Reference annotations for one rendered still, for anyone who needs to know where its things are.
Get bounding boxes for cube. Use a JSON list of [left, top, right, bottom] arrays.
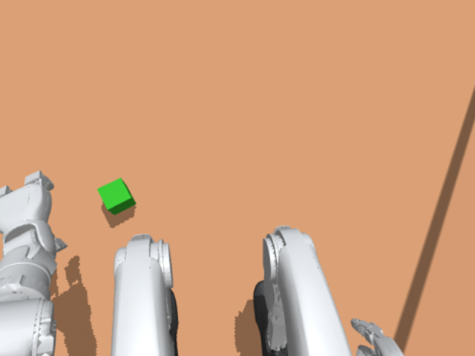
[[97, 178, 136, 215]]

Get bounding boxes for left robot hand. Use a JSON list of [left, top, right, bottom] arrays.
[[0, 170, 68, 253]]

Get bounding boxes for right robot foot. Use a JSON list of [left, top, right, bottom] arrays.
[[253, 280, 288, 356]]

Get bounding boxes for right robot hand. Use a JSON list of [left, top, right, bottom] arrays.
[[351, 318, 404, 356]]

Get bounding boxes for left robot arm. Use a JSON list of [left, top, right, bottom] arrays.
[[0, 220, 57, 356]]

